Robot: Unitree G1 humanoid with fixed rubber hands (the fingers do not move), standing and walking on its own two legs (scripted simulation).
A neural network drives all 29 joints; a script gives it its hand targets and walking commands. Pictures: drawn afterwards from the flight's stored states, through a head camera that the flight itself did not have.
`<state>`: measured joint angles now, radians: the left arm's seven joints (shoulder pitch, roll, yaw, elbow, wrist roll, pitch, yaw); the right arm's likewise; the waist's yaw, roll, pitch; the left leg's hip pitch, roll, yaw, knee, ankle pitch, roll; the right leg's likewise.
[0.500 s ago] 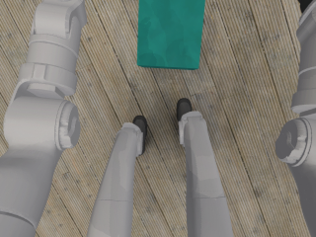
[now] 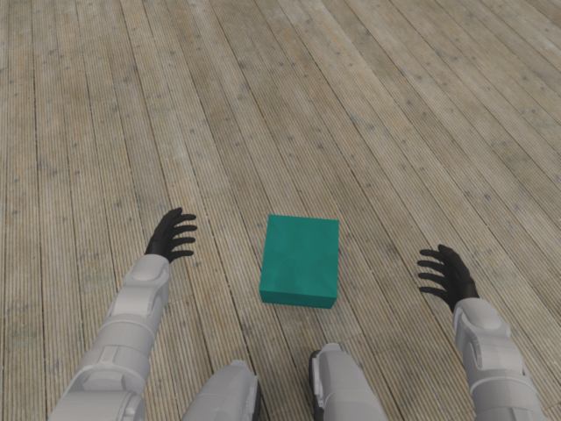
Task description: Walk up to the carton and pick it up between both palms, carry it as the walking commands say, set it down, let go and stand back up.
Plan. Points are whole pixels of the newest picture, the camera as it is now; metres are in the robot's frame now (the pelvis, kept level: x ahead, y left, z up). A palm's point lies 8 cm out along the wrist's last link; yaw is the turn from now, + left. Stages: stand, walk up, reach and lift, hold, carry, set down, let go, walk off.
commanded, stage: let go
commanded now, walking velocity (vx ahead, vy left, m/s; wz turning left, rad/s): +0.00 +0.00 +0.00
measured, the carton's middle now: (299, 262) +0.53 -0.05 -0.65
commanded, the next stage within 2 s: stand in 0.80 s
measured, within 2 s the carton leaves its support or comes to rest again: neither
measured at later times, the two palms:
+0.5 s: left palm (120, 302) +0.25 +0.23 -0.02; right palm (463, 320) +0.24 -0.25 -0.04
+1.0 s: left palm (79, 299) +0.25 +0.28 -0.01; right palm (465, 307) +0.25 -0.26 -0.04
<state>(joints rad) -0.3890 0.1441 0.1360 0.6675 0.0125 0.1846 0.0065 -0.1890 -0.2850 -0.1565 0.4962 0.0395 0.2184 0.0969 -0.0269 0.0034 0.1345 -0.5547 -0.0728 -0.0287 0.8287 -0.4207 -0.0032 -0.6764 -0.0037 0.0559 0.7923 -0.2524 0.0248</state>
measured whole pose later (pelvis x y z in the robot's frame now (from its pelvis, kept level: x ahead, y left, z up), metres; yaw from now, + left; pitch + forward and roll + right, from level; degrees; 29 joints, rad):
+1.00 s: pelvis +0.09 +0.00 +0.03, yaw +0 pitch -4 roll +0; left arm 0.16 0.27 0.13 0.57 0.02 0.05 -0.03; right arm 0.20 -0.26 -0.09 0.53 -0.04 0.08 0.00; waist 0.02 0.02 0.05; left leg -0.07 -0.03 -0.03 0.52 -0.38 0.01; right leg -0.22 0.02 0.06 0.57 -0.28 0.00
